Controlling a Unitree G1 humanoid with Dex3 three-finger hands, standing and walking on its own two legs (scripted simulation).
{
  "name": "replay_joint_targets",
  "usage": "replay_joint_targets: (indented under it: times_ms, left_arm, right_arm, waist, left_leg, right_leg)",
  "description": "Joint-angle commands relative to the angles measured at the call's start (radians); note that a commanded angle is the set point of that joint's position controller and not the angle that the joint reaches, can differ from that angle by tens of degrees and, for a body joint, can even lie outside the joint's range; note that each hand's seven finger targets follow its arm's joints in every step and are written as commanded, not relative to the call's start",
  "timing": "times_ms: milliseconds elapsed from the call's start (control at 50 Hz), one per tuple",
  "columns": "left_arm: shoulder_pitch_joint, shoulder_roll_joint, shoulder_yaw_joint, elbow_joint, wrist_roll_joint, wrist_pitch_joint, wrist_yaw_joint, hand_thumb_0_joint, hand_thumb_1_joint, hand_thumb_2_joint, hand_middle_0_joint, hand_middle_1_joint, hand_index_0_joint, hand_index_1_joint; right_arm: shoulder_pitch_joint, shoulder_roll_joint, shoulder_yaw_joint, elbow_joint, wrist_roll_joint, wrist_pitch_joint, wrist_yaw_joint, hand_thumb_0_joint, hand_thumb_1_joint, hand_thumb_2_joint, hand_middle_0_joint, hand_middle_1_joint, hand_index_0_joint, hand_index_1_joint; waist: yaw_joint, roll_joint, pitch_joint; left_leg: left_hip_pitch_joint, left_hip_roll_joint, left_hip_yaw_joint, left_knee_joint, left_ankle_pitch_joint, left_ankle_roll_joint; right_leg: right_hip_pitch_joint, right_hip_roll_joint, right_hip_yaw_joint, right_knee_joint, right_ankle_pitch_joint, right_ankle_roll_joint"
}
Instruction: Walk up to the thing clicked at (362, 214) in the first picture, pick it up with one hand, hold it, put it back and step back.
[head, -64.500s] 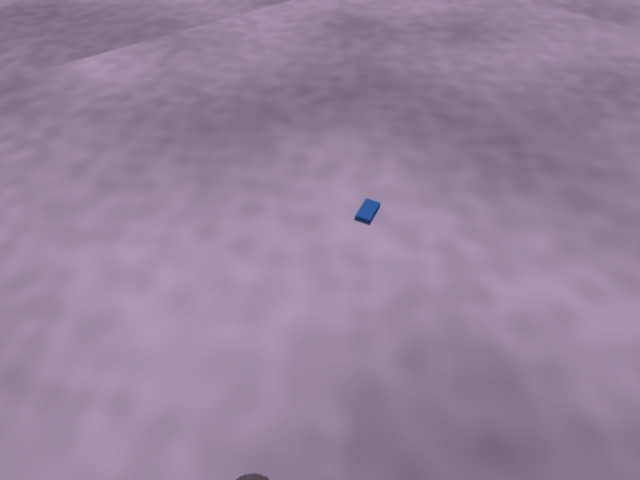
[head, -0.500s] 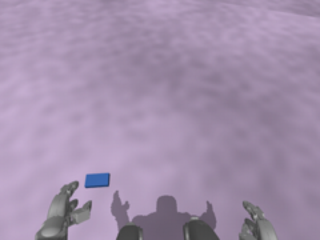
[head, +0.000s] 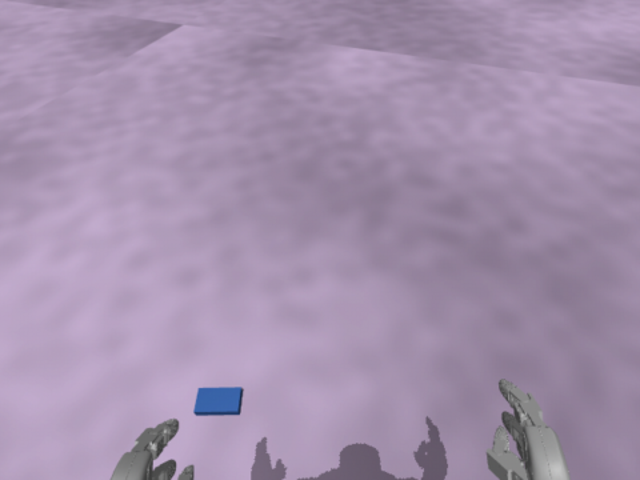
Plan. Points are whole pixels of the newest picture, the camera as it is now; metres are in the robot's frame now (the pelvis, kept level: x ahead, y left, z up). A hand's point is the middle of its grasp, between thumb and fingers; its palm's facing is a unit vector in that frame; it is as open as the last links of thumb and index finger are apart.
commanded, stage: home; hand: left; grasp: from above
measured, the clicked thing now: (218, 401) +0.50 +0.33 -0.70
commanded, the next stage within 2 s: stand in 1.80 s
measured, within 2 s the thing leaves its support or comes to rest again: neither
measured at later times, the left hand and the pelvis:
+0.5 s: hand (181, 473) +0.18 +0.19 -0.05, palm faces +0.03 -0.98 -0.19, open 8.3 cm; pelvis +0.01 +0.01 +0.00, yaw -1 degrees
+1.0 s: hand out of the picture +0.17 +0.18 -0.05, palm faces +0.04 -0.98 -0.20, open 8.3 cm; pelvis +0.00 +0.01 +0.00, yaw -1 degrees
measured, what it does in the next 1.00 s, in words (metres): stands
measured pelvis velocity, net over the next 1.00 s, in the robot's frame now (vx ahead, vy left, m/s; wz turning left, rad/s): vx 0.00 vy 0.01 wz -0.01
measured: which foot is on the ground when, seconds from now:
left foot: down 0.00-1.00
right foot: down 0.00-1.00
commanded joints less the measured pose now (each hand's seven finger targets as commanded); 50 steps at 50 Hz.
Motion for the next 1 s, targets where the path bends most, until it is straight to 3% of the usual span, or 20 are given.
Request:
replay_joint_targets:
  times_ms: [0, 20, 100, 120, 140, 180, 240, 300, 340, 460, 540, 740, 800, 820, 840, 900, 920, 940, 960, 980]
  left_arm:
    - [-0.022, 0.111, 0.061, -0.199, 0.009, -0.060, 0.002, 0.000, 0.737, 0.868, -0.196, -0.328, -0.194, -0.330]
    - [-0.030, 0.113, 0.063, -0.207, 0.009, -0.061, 0.003, 0.000, 0.697, 0.863, -0.196, -0.337, -0.193, -0.340]
    - [-0.014, 0.112, 0.061, -0.199, 0.010, -0.059, 0.007, 0.000, 0.778, 0.889, -0.199, -0.332, -0.197, -0.334]
    - [-0.013, 0.109, 0.054, -0.198, 0.009, -0.058, 0.006, 0.000, 0.715, 0.866, -0.196, -0.334, -0.194, -0.336]
    - [-0.012, 0.111, 0.057, -0.198, 0.012, -0.058, 0.008, 0.000, 0.776, 0.884, -0.199, -0.329, -0.197, -0.330]
    - [-0.014, 0.113, 0.055, -0.201, 0.012, -0.058, 0.008, 0.000, 0.752, 0.873, -0.197, -0.328, -0.195, -0.330]
    - [-0.019, 0.110, 0.055, -0.194, 0.009, -0.054, 0.007, 0.000, 0.733, 0.871, -0.197, -0.332, -0.194, -0.334]
    - [-0.027, 0.108, 0.058, -0.184, 0.007, -0.052, 0.010, 0.000, 0.641, 0.853, -0.195, -0.347, -0.191, -0.351]
    - [-0.023, 0.113, 0.066, -0.187, 0.005, -0.054, 0.008, 0.000, 0.675, 0.868, -0.197, -0.349, -0.194, -0.352]
    - [-0.014, 0.115, 0.058, -0.195, 0.008, -0.058, 0.006, 0.000, 0.755, 0.908, -0.204, -0.356, -0.201, -0.359]
    - [-0.006, 0.109, 0.058, -0.197, 0.006, -0.058, 0.006, 0.000, 0.731, 0.868, -0.196, -0.330, -0.194, -0.332]
    - [-0.049, 0.124, 0.060, -0.205, 0.010, -0.060, 0.004, 0.000, 0.688, 0.836, -0.190, -0.317, -0.188, -0.319]
    - [-0.017, 0.100, 0.048, -0.171, 0.011, -0.052, 0.003, 0.000, 0.734, 0.861, -0.195, -0.323, -0.193, -0.325]
    - [-0.024, 0.113, 0.061, -0.200, 0.006, -0.053, 0.003, 0.000, 0.671, 0.818, -0.187, -0.307, -0.185, -0.309]
    - [-0.017, 0.114, 0.061, -0.194, 0.009, -0.052, 0.005, 0.000, 0.742, 0.838, -0.190, -0.300, -0.189, -0.301]
    - [-0.022, 0.107, 0.052, -0.191, 0.010, -0.050, 0.005, 0.000, 0.755, 0.841, -0.190, -0.298, -0.189, -0.299]
    - [-0.042, 0.138, 0.073, -0.219, 0.009, -0.057, 0.007, 0.000, 0.767, 0.856, -0.193, -0.307, -0.192, -0.308]
    - [-0.011, 0.102, 0.045, -0.176, 0.012, -0.052, 0.005, 0.000, 0.777, 0.855, -0.192, -0.303, -0.192, -0.304]
    - [-0.038, 0.126, 0.067, -0.215, 0.007, -0.055, 0.007, 0.000, 0.706, 0.825, -0.188, -0.301, -0.186, -0.303]
    - [-0.027, 0.108, 0.049, -0.183, 0.010, -0.052, 0.006, 0.000, 0.768, 0.836, -0.189, -0.290, -0.188, -0.290]
  right_arm:
    - [-0.045, -0.118, -0.055, -0.138, -0.004, -0.063, -0.011, 0.000, -0.901, -0.899, 0.200, 0.300, 0.199, 0.300]
    - [-0.049, -0.118, -0.055, -0.138, -0.004, -0.063, -0.010, 0.000, -0.900, -0.899, 0.200, 0.300, 0.199, 0.300]
    - [-0.044, -0.119, -0.056, -0.132, -0.004, -0.060, -0.007, 0.000, -0.901, -0.899, 0.200, 0.299, 0.199, 0.299]
    - [-0.041, -0.122, -0.056, -0.130, -0.004, -0.059, -0.006, 0.000, -0.901, -0.899, 0.200, 0.300, 0.199, 0.300]
    - [-0.044, -0.123, -0.057, -0.130, -0.003, -0.057, -0.006, 0.000, -0.901, -0.899, 0.200, 0.300, 0.199, 0.300]
    - [-0.035, -0.126, -0.060, -0.128, -0.003, -0.054, -0.005, 0.000, -0.901, -0.899, 0.200, 0.300, 0.199, 0.300]
    - [-0.035, -0.127, -0.059, -0.129, -0.003, -0.052, -0.002, 0.000, -0.901, -0.899, 0.200, 0.300, 0.199, 0.300]
    - [-0.042, -0.121, -0.056, -0.133, -0.004, -0.049, -0.002, 0.000, -0.900, -0.899, 0.200, 0.300, 0.199, 0.300]
    - [-0.042, -0.124, -0.058, -0.131, -0.004, -0.051, 0.000, 0.000, -0.900, -0.899, 0.200, 0.300, 0.199, 0.300]
    - [-0.035, -0.127, -0.063, -0.131, -0.005, -0.047, 0.002, 0.000, -0.901, -0.899, 0.200, 0.299, 0.199, 0.299]
    - [-0.024, -0.127, -0.064, -0.130, -0.005, -0.043, 0.003, 0.000, -0.901, -0.899, 0.200, 0.300, 0.199, 0.299]
    - [-0.037, -0.128, -0.062, -0.134, -0.005, -0.045, 0.003, 0.000, -0.901, -0.899, 0.200, 0.299, 0.199, 0.299]
    - [-0.041, -0.121, -0.059, -0.137, -0.005, -0.046, 0.003, 0.000, -0.901, -0.899, 0.200, 0.299, 0.199, 0.299]
    - [-0.037, -0.121, -0.060, -0.142, -0.005, -0.047, 0.003, 0.000, -0.901, -0.899, 0.200, 0.300, 0.199, 0.300]
    - [-0.039, -0.119, -0.060, -0.144, -0.005, -0.045, 0.002, 0.000, -0.901, -0.899, 0.200, 0.299, 0.199, 0.299]
    - [-0.038, -0.119, -0.060, -0.145, -0.003, -0.045, 0.001, 0.000, -0.901, -0.899, 0.200, 0.299, 0.199, 0.299]
    - [-0.032, -0.132, -0.066, -0.139, -0.004, -0.045, 0.000, 0.000, -0.901, -0.899, 0.200, 0.299, 0.199, 0.299]
    - [-0.036, -0.119, -0.060, -0.142, -0.004, -0.046, 0.001, 0.000, -0.901, -0.899, 0.200, 0.299, 0.199, 0.299]
    - [-0.033, -0.125, -0.063, -0.147, -0.004, -0.046, 0.000, 0.000, -0.901, -0.899, 0.200, 0.299, 0.199, 0.300]
    - [-0.041, -0.120, -0.059, -0.141, -0.002, -0.044, 0.000, 0.000, -0.902, -0.899, 0.200, 0.299, 0.199, 0.299]
  waist:
    - [-0.017, -0.003, -0.082]
    - [-0.011, 0.002, -0.082]
    - [-0.013, 0.009, -0.093]
    - [-0.013, 0.010, -0.091]
    - [-0.009, 0.011, -0.080]
    - [-0.014, 0.013, -0.111]
    - [-0.011, 0.006, -0.101]
    - [-0.006, -0.018, -0.064]
    - [-0.002, 0.004, -0.065]
    - [-0.004, 0.007, -0.094]
    - [-0.008, 0.008, -0.118]
    - [-0.012, 0.018, -0.053]
    - [-0.009, 0.002, -0.049]
    - [-0.005, -0.002, -0.073]
    - [-0.008, -0.007, -0.074]
    - [-0.014, -0.009, -0.079]
    - [-0.010, -0.003, -0.083]
    - [-0.014, 0.003, -0.080]
    - [-0.012, -0.002, -0.082]
    - [-0.014, -0.013, -0.062]
  left_leg:
    - [0.081, -0.032, 0.021, -0.157, 0.183, 0.029]
    - [0.082, -0.031, 0.019, -0.158, 0.187, 0.028]
    - [0.094, -0.027, 0.015, -0.160, 0.228, 0.025]
    - [0.102, -0.024, 0.012, -0.162, 0.246, 0.022]
    - [0.101, -0.020, 0.008, -0.169, 0.251, 0.020]
    - [0.117, -0.018, 0.003, -0.165, 0.310, 0.017]
    - [0.111, -0.016, -0.003, -0.166, 0.318, 0.016]
    - [0.087, -0.019, 0.003, -0.172, 0.237, 0.023]
    - [0.091, -0.017, -0.003, -0.184, 0.227, 0.019]
    - [0.103, -0.012, -0.007, -0.173, 0.289, 0.014]
    - [0.115, -0.013, 0.000, -0.162, 0.321, 0.014]
    - [0.084, -0.013, -0.004, -0.188, 0.186, 0.018]
    - [0.080, -0.014, -0.001, -0.183, 0.184, 0.020]
    - [0.078, -0.019, 0.008, -0.171, 0.198, 0.023]
    - [0.079, -0.020, 0.012, -0.167, 0.203, 0.024]
    - [0.081, -0.020, 0.012, -0.164, 0.208, 0.025]
    - [0.085, -0.018, 0.011, -0.167, 0.210, 0.024]
    - [0.086, -0.020, 0.013, -0.164, 0.213, 0.023]
    - [0.082, -0.020, 0.016, -0.162, 0.207, 0.025]
    - [0.075, -0.018, 0.013, -0.167, 0.189, 0.026]
  right_leg:
    - [0.084, 0.028, 0.005, -0.163, 0.149, -0.005]
    - [0.085, 0.028, 0.003, -0.161, 0.151, -0.005]
    - [0.091, 0.033, -0.001, -0.151, 0.184, -0.010]
    - [0.091, 0.035, -0.004, -0.146, 0.194, -0.012]
    - [0.087, 0.036, -0.009, -0.141, 0.191, -0.014]
    - [0.098, 0.039, -0.010, -0.130, 0.228, -0.018]
    - [0.098, 0.039, -0.012, -0.129, 0.233, -0.018]
    - [0.094, 0.037, -0.010, -0.151, 0.183, -0.011]
    - [0.090, 0.036, -0.012, -0.147, 0.170, -0.013]
    - [0.096, 0.039, -0.014, -0.130, 0.208, -0.015]
    - [0.105, 0.037, -0.009, -0.125, 0.235, -0.017]
    - [0.068, 0.034, -0.006, -0.145, 0.139, -0.012]
    - [0.072, 0.034, -0.008, -0.150, 0.137, -0.009]
    - [0.088, 0.031, -0.003, -0.153, 0.152, -0.010]
    - [0.092, 0.031, -0.002, -0.154, 0.158, -0.009]
    - [0.086, 0.031, -0.002, -0.150, 0.161, -0.010]
    - [0.087, 0.032, -0.002, -0.146, 0.161, -0.011]
    - [0.081, 0.031, 0.000, -0.146, 0.165, -0.011]
    - [0.084, 0.031, 0.001, -0.149, 0.161, -0.010]
    - [0.076, 0.031, -0.002, -0.153, 0.146, -0.009]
